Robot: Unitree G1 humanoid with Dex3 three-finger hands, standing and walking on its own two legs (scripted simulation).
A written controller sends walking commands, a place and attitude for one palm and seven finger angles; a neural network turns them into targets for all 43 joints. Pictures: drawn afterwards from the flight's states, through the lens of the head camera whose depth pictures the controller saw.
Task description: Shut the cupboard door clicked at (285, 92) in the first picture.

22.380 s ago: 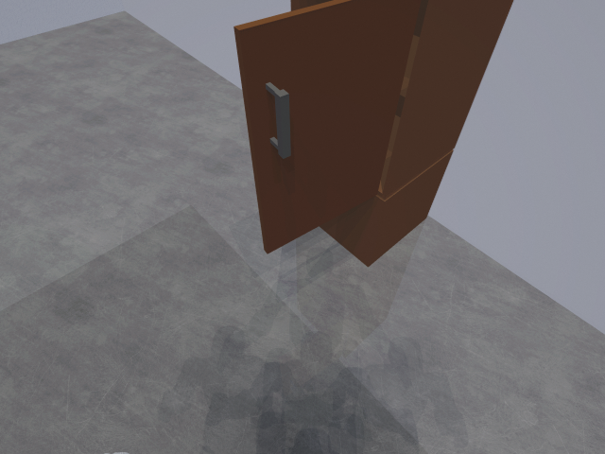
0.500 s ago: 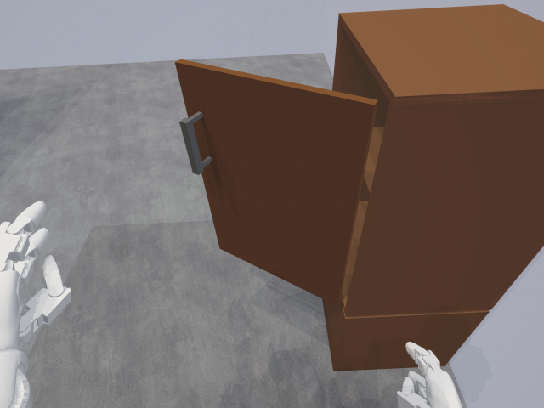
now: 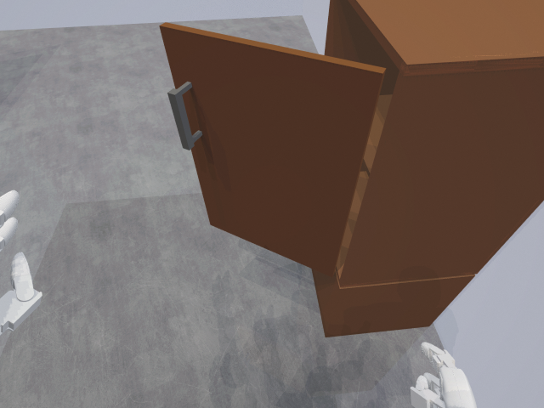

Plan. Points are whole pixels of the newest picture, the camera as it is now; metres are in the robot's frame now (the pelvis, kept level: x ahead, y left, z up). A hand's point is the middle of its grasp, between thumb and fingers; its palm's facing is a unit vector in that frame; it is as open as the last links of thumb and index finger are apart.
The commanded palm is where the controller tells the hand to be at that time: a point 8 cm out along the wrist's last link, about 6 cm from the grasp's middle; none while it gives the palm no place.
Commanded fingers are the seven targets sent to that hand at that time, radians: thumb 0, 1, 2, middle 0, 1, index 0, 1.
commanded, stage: step back with the hand held close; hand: left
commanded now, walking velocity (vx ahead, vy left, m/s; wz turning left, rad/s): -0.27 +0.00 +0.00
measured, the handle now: (187, 116) +0.64 +0.22 +0.08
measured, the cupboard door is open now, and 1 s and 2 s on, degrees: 57 57 57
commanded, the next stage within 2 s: stop stepping back and stand still in 0.88 s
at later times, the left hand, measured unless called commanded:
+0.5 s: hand out of the picture +0.10 +0.26 +0.16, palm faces +0.51 -0.76 -0.40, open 7.4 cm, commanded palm +0.04 +0.30 +0.18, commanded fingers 0.00 0.90 0.90 -0.20 -0.30 -0.20 -0.30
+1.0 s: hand out of the picture +0.00 +0.28 +0.17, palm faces +0.49 -0.76 -0.43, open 7.4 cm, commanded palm -0.06 +0.31 +0.18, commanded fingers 0.00 0.90 0.90 -0.20 -0.30 -0.20 -0.30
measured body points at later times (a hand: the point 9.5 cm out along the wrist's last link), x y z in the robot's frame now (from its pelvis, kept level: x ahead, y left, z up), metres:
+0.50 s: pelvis -0.09 -0.01 -0.02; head -0.09 +0.01 +0.43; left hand +0.06 +0.30 +0.19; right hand +0.07 -0.25 -0.10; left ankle +0.00 +0.10 -0.73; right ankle -0.01 -0.15 -0.74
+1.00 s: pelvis -0.19 +0.00 -0.01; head -0.19 +0.03 +0.44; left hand -0.03 +0.32 +0.19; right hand +0.03 -0.22 -0.07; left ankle -0.05 +0.10 -0.74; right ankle -0.18 -0.14 -0.72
